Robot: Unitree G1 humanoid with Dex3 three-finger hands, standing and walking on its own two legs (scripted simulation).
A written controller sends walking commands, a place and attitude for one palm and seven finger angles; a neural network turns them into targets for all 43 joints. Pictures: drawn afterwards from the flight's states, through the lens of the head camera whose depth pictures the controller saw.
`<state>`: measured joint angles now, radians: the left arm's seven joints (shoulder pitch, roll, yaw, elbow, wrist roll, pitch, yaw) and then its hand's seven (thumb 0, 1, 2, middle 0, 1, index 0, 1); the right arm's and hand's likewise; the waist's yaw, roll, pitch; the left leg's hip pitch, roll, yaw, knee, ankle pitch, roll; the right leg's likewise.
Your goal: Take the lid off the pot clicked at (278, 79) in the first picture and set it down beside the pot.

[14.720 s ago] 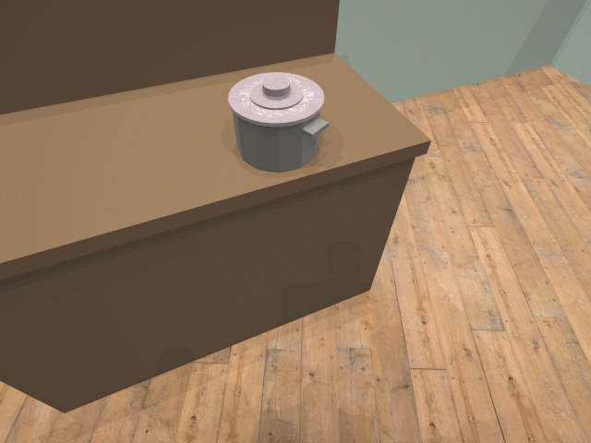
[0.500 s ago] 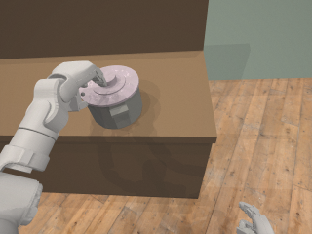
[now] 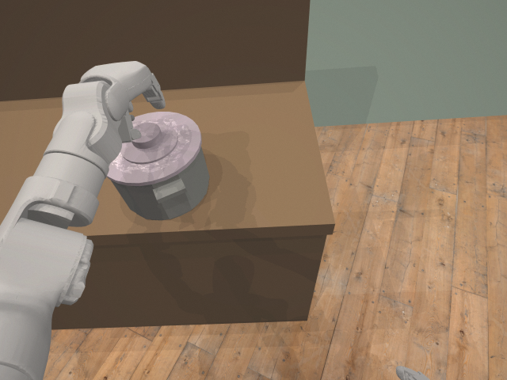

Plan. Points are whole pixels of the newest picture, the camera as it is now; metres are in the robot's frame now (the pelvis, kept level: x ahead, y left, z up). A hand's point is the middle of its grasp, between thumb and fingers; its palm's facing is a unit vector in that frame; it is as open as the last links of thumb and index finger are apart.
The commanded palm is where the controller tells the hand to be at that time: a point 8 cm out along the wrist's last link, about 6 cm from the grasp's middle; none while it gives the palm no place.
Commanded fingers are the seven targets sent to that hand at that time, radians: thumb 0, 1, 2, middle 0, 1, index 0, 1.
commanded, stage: move the open hand above the knob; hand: left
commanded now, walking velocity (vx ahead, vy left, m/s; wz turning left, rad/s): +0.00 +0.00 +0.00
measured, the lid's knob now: (146, 135) +0.51 +0.18 +0.11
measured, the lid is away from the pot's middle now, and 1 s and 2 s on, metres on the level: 0.00 0.00 0.00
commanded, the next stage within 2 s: lower the open fingers around the knob in 0.90 s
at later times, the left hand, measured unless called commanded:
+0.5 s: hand (137, 112) +0.49 +0.17 +0.18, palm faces -0.29 -0.03 -0.96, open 9.9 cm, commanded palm +0.47 +0.18 +0.25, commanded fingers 0.00 -0.31 1.51 -0.86 -0.08 -0.86 -0.08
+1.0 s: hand (139, 110) +0.49 +0.16 +0.19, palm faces -0.27 -0.02 -0.96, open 9.9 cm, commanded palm +0.47 +0.17 +0.25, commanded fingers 0.00 -0.31 1.51 -0.86 -0.08 -0.86 -0.08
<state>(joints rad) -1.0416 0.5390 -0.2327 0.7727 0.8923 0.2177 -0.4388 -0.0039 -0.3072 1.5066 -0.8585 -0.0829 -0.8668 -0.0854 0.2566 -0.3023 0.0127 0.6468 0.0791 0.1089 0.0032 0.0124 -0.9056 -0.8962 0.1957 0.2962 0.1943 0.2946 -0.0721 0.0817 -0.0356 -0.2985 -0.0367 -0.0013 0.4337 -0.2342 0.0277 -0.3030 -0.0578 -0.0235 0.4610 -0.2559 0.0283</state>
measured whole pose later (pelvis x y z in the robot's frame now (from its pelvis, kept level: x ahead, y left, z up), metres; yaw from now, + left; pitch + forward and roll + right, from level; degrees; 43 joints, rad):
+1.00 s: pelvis +0.00 +0.01 +0.00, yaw +0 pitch +8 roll +0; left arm -1.13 0.51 -0.23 0.87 0.91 0.17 -0.42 0.00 -0.31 1.51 -0.86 -0.08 -0.87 -0.09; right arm 0.26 -0.28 0.02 0.66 0.07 0.11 -0.01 0.01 -0.91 -0.90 0.20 0.30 0.20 0.29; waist -0.08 0.07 -0.05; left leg -0.33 -0.04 0.01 0.43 -0.23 0.04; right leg -0.33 -0.06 -0.01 0.45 -0.25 0.04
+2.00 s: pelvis +0.00 +0.01 +0.00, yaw -1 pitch +8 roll +0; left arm -1.11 0.52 -0.23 1.00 0.91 0.18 -0.42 0.00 -0.31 1.51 -0.86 -0.09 -0.86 -0.08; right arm 0.29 -0.28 0.02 0.68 0.07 0.12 -0.02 0.01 -0.90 -0.90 0.20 0.30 0.20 0.29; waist -0.10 0.06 -0.06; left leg -0.36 -0.03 0.02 0.47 -0.25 0.04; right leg -0.36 -0.05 0.00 0.47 -0.25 0.04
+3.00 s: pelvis +0.00 +0.01 +0.00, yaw -1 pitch +8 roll +0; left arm -1.10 0.51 -0.25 0.99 0.90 0.19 -0.41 0.00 -0.30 1.49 -0.80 -0.08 -0.85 -0.10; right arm 0.27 -0.29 0.02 0.67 0.08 0.13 -0.02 0.01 -0.90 -0.90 0.20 0.30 0.20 0.29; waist -0.10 0.05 -0.06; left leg -0.37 -0.03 0.02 0.49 -0.26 0.04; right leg -0.36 -0.05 0.00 0.48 -0.25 0.04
